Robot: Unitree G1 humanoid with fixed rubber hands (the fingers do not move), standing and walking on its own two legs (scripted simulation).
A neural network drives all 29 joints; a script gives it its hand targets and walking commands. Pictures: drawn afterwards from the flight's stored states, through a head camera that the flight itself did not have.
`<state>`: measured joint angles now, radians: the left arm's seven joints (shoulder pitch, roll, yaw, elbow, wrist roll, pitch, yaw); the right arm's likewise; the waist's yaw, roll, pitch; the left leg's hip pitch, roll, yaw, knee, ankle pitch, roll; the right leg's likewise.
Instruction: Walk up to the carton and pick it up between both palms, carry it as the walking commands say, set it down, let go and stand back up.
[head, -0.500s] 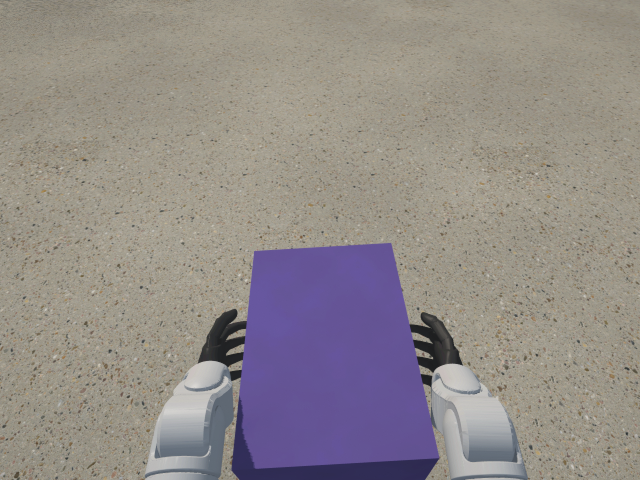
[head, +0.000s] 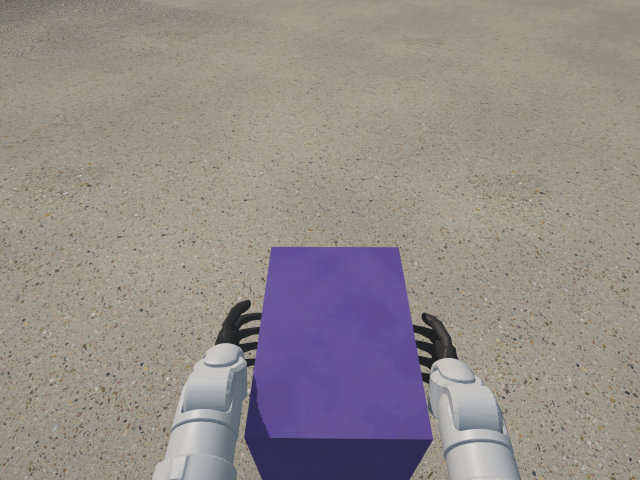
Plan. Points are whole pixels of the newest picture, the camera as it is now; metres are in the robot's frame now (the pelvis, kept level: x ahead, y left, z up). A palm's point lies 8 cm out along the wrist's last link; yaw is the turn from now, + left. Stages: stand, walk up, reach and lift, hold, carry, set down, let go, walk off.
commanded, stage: set down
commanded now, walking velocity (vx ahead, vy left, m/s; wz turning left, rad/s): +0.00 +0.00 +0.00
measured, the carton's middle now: (334, 373) +0.31 -0.02 -0.07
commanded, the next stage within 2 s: none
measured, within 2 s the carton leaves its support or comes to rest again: neither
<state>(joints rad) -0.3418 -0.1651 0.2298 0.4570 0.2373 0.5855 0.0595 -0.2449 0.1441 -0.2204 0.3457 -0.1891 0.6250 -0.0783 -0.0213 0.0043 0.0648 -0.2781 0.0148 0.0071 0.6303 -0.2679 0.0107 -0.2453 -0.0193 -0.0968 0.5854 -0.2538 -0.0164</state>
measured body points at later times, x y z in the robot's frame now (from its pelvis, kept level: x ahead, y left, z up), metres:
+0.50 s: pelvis +0.00 -0.03 -0.02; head +0.12 -0.04 +0.42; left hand +0.34 +0.10 -0.08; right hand +0.32 -0.18 -0.08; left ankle +0.05 +0.11 -0.73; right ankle +0.04 -0.12 -0.73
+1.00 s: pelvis -0.03 -0.01 -0.06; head +0.20 -0.02 +0.32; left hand +0.36 +0.11 -0.19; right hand +0.32 -0.18 -0.18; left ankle +0.05 +0.11 -0.73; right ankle +0.04 -0.12 -0.73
